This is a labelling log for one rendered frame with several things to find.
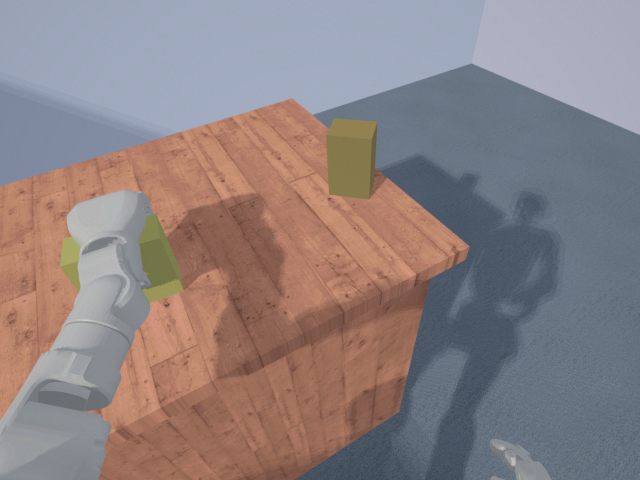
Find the sponge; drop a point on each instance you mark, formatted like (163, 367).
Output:
(158, 261)

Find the table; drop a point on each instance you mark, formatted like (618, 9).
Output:
(294, 334)

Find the right robot hand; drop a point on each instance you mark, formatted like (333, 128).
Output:
(519, 461)

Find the robot left upper arm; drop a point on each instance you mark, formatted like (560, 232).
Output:
(47, 442)

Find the left robot hand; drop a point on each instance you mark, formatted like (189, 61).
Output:
(125, 211)

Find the robot left forearm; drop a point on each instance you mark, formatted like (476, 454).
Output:
(81, 369)

